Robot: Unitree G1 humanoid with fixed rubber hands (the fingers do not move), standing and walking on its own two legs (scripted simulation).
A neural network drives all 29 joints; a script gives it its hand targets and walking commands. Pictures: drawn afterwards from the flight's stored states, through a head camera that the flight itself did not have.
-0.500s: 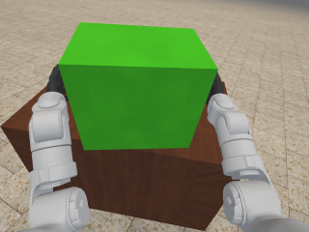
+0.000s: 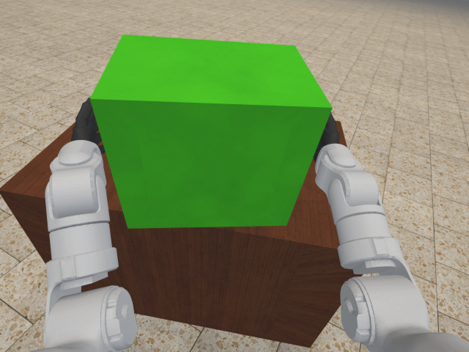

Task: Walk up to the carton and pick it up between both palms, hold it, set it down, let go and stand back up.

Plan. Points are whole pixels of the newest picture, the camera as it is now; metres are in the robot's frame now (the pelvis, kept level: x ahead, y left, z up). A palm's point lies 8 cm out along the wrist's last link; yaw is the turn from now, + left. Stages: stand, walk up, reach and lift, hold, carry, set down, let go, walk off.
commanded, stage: hold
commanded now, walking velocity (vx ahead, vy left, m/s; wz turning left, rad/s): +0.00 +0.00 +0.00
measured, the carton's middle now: (210, 137) +0.41 +0.01 +0.19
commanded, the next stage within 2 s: none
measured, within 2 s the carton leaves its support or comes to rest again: neither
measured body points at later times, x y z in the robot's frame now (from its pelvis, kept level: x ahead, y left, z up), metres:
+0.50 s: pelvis +0.00 +0.00 +0.00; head -0.06 +0.03 +0.44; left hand +0.37 +0.19 +0.21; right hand +0.37 -0.19 +0.21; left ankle +0.00 +0.12 -0.75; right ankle +0.05 -0.12 -0.75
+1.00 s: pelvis +0.00 +0.00 +0.00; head -0.05 +0.03 +0.45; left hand +0.38 +0.19 +0.21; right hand +0.37 -0.19 +0.21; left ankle +0.00 +0.12 -0.75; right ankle +0.05 -0.12 -0.75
